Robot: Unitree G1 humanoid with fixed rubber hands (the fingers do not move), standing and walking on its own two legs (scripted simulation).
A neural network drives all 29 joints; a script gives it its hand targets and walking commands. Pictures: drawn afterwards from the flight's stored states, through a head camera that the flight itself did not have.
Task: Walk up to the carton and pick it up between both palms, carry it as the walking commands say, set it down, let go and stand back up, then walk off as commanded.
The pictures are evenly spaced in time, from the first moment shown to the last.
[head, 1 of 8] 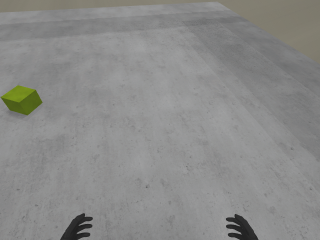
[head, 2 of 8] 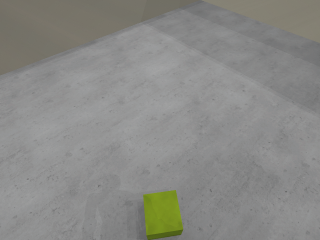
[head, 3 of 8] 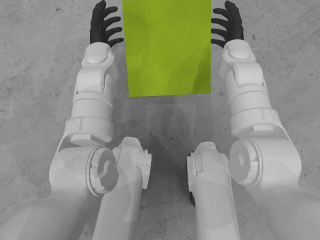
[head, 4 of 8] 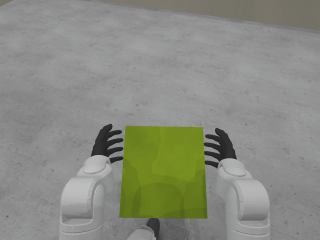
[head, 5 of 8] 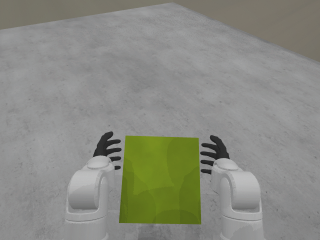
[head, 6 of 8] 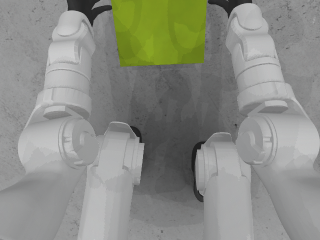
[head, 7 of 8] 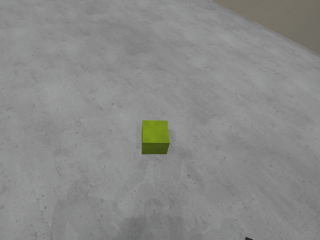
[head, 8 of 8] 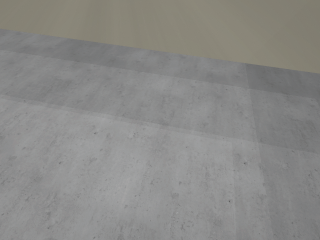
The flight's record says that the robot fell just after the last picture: no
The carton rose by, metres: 0.70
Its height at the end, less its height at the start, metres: +0.00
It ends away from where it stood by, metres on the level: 0.99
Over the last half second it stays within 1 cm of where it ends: yes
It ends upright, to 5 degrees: yes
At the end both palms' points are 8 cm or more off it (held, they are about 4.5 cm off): yes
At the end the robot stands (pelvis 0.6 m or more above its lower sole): yes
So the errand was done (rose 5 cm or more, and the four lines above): yes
